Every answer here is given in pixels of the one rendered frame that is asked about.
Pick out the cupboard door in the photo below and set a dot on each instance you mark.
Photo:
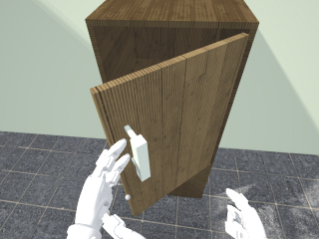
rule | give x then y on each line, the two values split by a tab
178	107

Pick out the right robot hand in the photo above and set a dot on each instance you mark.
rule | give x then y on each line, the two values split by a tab
247	222

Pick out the left robot forearm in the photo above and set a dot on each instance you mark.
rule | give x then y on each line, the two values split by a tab
83	231

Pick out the handle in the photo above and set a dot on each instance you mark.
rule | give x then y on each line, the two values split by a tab
140	154

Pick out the left robot hand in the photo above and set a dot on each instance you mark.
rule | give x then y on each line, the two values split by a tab
97	190

